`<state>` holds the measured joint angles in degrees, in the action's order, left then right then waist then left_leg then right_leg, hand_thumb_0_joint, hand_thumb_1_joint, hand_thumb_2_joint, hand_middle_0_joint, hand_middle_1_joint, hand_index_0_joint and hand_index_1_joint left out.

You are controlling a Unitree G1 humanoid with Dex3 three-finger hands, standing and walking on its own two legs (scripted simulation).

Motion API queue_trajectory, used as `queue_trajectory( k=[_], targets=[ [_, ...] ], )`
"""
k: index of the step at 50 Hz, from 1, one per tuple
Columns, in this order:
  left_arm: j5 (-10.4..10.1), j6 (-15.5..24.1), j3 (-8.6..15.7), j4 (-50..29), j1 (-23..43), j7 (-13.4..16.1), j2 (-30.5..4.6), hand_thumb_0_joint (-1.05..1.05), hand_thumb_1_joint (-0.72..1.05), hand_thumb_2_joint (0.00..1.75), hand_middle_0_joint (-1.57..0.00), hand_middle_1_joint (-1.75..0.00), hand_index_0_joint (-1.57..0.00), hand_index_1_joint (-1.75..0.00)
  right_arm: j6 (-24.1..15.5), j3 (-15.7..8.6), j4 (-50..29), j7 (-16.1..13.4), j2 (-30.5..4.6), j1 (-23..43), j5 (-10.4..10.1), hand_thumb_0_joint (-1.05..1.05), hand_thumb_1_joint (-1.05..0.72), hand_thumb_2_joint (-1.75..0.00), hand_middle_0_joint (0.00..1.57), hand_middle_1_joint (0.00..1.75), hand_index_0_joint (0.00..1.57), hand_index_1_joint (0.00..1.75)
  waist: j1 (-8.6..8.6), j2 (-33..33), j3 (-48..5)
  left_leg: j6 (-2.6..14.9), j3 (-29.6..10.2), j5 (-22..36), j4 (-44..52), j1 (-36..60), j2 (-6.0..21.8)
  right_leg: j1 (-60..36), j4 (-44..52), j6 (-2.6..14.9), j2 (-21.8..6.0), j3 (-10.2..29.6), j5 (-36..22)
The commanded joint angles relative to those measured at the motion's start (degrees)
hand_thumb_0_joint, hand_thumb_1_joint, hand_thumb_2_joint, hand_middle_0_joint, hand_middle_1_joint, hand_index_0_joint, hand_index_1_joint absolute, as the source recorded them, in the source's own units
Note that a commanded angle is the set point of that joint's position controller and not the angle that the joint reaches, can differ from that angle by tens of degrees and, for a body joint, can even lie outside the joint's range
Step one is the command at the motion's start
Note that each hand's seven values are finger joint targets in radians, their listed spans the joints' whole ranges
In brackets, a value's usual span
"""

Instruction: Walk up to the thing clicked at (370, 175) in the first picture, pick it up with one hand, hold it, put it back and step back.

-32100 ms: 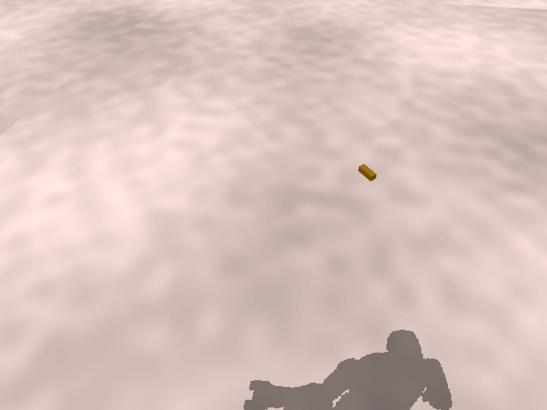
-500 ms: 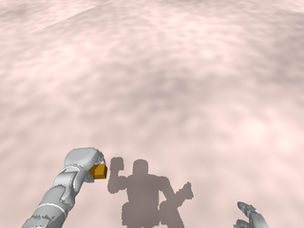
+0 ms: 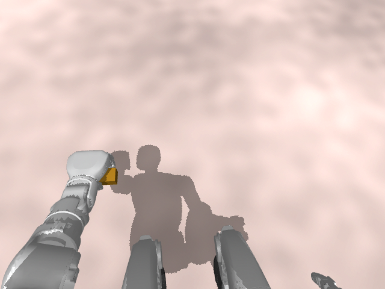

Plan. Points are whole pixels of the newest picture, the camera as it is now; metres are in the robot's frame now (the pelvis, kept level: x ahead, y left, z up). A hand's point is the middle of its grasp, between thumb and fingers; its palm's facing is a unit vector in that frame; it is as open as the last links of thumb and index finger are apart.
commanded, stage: crouch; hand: left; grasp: from above
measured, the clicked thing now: (96, 177) +0.41 +0.23 -0.15
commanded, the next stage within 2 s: lower in 1.32 s
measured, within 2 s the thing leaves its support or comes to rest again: neither
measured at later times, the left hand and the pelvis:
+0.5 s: hand (113, 190) +0.42 +0.23 -0.33, palm faces -0.42 +0.01 -0.91, open 6.6 cm; pelvis -0.03 +0.00 -0.17, yaw -1 degrees
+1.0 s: hand (119, 192) +0.43 +0.23 -0.41, palm faces -0.45 -0.01 -0.89, open 6.5 cm; pelvis -0.04 +0.00 -0.25, yaw -3 degrees
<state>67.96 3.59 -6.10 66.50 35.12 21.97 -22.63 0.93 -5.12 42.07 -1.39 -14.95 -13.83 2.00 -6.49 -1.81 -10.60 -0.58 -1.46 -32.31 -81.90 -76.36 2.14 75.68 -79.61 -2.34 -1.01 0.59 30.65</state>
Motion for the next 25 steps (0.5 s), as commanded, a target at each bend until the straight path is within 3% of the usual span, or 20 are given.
queue_trajectory(
  k=[1, 4, 6, 8, 12, 13, 14, 16, 17, 19, 21, 22, 24, 25],
  targets=[
    [-0.59, -1.59, 4.43, -6.28, 19.35, 1.97, -12.43, 0.0, 0.8, 0.3, -1.19, -0.2, -1.2, -0.19, -2.15, -3.17, -3.6, -0.22, -9.48, -4.45, 0.77, 0.0, -0.9, -0.9, 0.2, 0.3, 0.2, 0.3, -0.22, -4.56, -30.68, 0.97, 0.47, 11.89, 3.35, 11.06, -1.94, -5.4, 1.49, 4.15, 1.86, -2.98, -10.48],
    [-1.17, -1.4, 4.7, -5.67, 21.5, 1.07, -12.72, 0.0, 0.79, 0.29, -1.18, -0.21, -1.19, -0.2, -2.63, -3.28, -3.56, 0.12, -9.64, -4.65, 1.03, 0.0, -0.89, -0.9, 0.2, 0.3, 0.2, 0.3, -1.13, -4.22, -30.91, 0.95, -0.4, 6.63, 0.54, 6.29, -1.89, -0.39, -1.97, 4.34, 1.96, -3.76, -6.11],
    [-0.99, -0.98, 5.87, -3.83, 20.41, 0.5, -14.69, 0.0, 0.82, 0.28, -1.19, -0.23, -1.21, -0.21, -2.92, -2.97, -3.57, 0.57, -9.77, -5.24, 1.19, 0.0, -0.9, -0.9, 0.2, 0.3, 0.2, 0.3, -1.3, -2.83, -31.17, 1.28, -0.15, 6.35, -2.7, 1.97, -2.1, 1.23, -4.74, 4.26, 1.78, -3.86, -6.1],
    [-0.75, 0.12, 6.34, -6.34, 24.44, 0.0, -15.9, 0.0, 0.83, 0.31, -1.19, -0.23, -1.21, -0.22, -3.36, -2.82, -3.23, 0.98, -9.72, -5.8, 1.42, 0.0, -0.89, -0.9, 0.2, 0.3, 0.2, 0.3, -2.29, -3.34, -34.35, 1.56, -0.17, 7.13, -6.25, 0.34, -2.25, 3.44, -7.24, 4.21, 1.81, -3.98, -6.77],
    [0.21, 1.95, 6.87, -2.08, 26.41, 0.17, -17.29, 0.0, 0.88, 0.31, -1.21, -0.27, -1.24, -0.24, -4.36, -2.23, -2.6, 1.81, -10.3, -6.19, 1.93, 0.0, -0.9, -0.9, 0.2, 0.3, 0.2, 0.3, -3.61, -3.79, -32.1, 1.53, -1.21, 1.5, -10.69, -4.7, -2.42, 11.82, -11.33, 4.31, 1.54, -4.42, -1.41],
    [0.4, 2.64, 6.77, -5.11, 29.68, 0.62, -17.2, 0.0, 0.87, 0.32, -1.2, -0.28, -1.23, -0.25, -4.65, -1.72, -2.25, 2.04, -10.11, -6.47, 2.2, 0.0, -0.89, -0.9, 0.2, 0.3, 0.2, 0.3, -4.27, -6.2, -33.71, 1.31, -1.47, 1.95, -11.72, -5.09, -2.36, 13.64, -13.12, 4.44, 1.5, -4.76, -2.06],
    [0.53, 2.83, 6.95, -4.56, 30.27, 0.92, -17.44, 0.0, 0.88, 0.3, -1.21, -0.27, -1.24, -0.24, -4.86, -1.87, -2.15, 2.22, -10.39, -6.46, 2.33, 0.0, -0.9, -0.9, 0.2, 0.3, 0.2, 0.3, -3.88, -7.28, -35.57, 1.15, -1.23, 1.72, -12.68, -3.78, -2.41, 14.6, -13.92, 4.56, 1.48, -4.67, -1.72],
    [1.38, 3.05, 6.8, -2.04, 30.55, 1.45, -17.25, 0.0, 0.87, 0.3, -1.2, -0.26, -1.23, -0.23, -5.17, -1.57, -1.52, 2.72, -11.02, -6.96, 2.7, 0.0, -0.89, -0.9, 0.2, 0.3, 0.2, 0.3, -4.94, -8.53, -34.59, 0.68, -2.41, 1.67, -13.74, -3.95, -2.12, 18.36, -16.53, 4.51, 1.11, -5.51, -1.64],
    [1.22, 3.36, 7.3, -5.28, 33.08, 1.77, -19.12, 0.0, 0.87, 0.3, -1.2, -0.28, -1.23, -0.25, -5.27, -1.24, -1.59, 3.06, -10.54, -6.56, 2.73, 0.0, -0.9, -0.9, 0.2, 0.3, 0.2, 0.3, -4.31, -10.2, -36.21, 0.68, -2.03, 1.42, -14.43, -4.0, -2.18, 18.42, -17.37, 4.76, 1.32, -5.57, -1.41],
    [1.72, 2.91, 7.85, -2.5, 33.22, 2.47, -19.88, 0.0, 0.82, 0.3, -1.18, -0.24, -1.2, -0.22, -5.41, -1.33, -1.14, 3.32, -11.2, -6.21, 3.05, 0.0, -0.9, -0.9, 0.2, 0.3, 0.2, 0.3, -4.21, -11.78, -37.15, 0.6, -1.72, 1.25, -16.25, -4.9, -2.26, 20.29, -19.41, 4.83, 1.28, -5.68, -1.21],
    [2.06, 2.63, 8.06, -0.56, 33.52, 2.8, -19.79, 0.0, 0.81, 0.31, -1.17, -0.24, -1.2, -0.22, -5.54, -1.03, -0.42, 3.76, -11.37, -7.05, 3.53, 0.0, -0.9, -0.9, 0.2, 0.3, 0.2, 0.3, -5.05, -11.18, -37.62, 0.91, -0.94, 3.46, -19.27, -7.0, -2.4, 20.46, -20.97, 4.57, 1.21, -5.76, -3.64],
    [1.91, 2.75, 8.95, -2.69, 34.44, 2.94, -21.87, 0.0, 0.83, 0.3, -1.18, -0.24, -1.21, -0.22, -5.61, -0.97, -0.57, 4.01, -10.97, -6.79, 3.51, 0.0, -0.9, -0.9, 0.2, 0.3, 0.2, 0.3, -4.43, -11.78, -38.52, 1.02, -0.52, 3.64, -19.97, -7.87, -2.53, 19.75, -21.63, 4.67, 1.34, -5.72, -3.74],
    [1.9, 2.25, 8.5, 1.65, 32.75, 2.79, -21.28, 0.0, 0.8, 0.31, -1.18, -0.23, -1.2, -0.21, -5.49, -0.66, -0.7, 4.37, -10.95, -6.22, 3.69, 0.0, -0.9, -0.9, 0.2, 0.3, 0.2, 0.3, -5.1, -9.94, -36.6, 1.63, 0.55, 2.92, -22.25, -11.87, -2.66, 19.22, -21.91, 4.28, 1.52, -5.42, -3.63],
    [1.85, 2.36, 9.35, -0.08, 34.54, 2.74, -22.8, 0.0, 0.8, 0.31, -1.18, -0.23, -1.2, -0.21, -5.37, -0.64, -0.59, 4.52, -10.94, -6.59, 3.8, 0.0, -0.9, -0.9, 0.2, 0.3, 0.2, 0.3, -4.87, -10.22, -38.13, 1.81, 1.05, 4.05, -23.34, -12.72, -2.7, 18.12, -22.45, 4.19, 1.69, -5.24, -4.92]
  ],
)
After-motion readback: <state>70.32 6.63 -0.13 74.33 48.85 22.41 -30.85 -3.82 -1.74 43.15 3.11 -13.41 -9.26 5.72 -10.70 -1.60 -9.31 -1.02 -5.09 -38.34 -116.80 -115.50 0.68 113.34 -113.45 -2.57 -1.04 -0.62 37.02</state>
